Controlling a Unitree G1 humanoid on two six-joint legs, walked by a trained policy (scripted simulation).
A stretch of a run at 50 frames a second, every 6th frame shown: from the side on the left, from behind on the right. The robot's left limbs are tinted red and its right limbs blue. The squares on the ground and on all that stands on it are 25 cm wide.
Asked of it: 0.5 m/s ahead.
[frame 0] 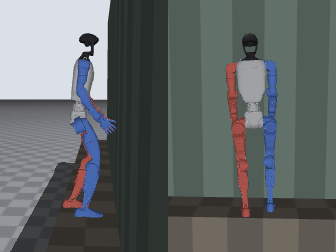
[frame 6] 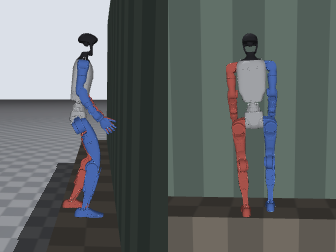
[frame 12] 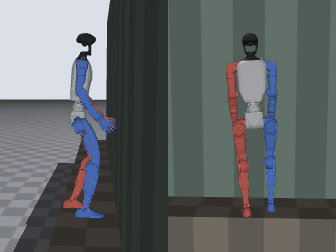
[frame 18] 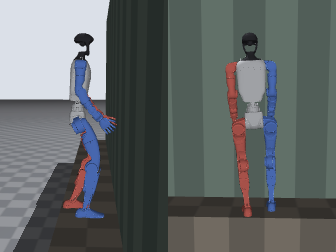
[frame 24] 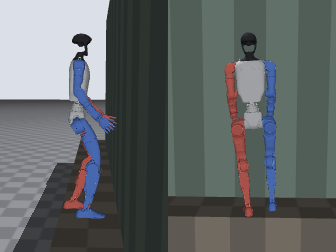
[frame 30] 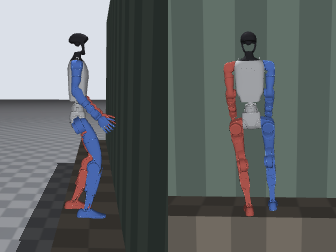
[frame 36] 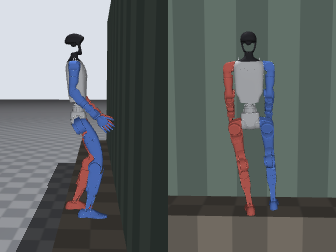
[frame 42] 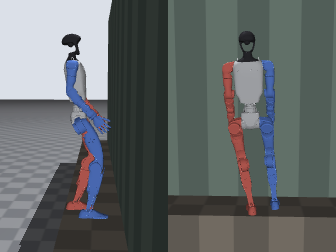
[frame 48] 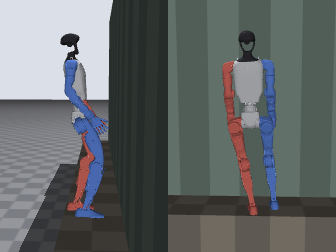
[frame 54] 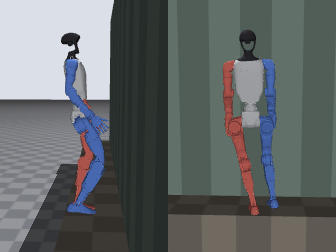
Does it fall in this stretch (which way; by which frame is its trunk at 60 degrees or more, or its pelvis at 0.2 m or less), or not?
no
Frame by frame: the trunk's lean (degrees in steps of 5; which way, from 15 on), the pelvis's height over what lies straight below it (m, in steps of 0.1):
0: 10, 0.8
6: 10, 0.8
12: 5, 0.8
18: 5, 0.8
24: 5, 0.8
30: 0, 0.8
36: 5, 0.8
42: 5, 0.8
48: 10, 0.8
54: 10, 0.8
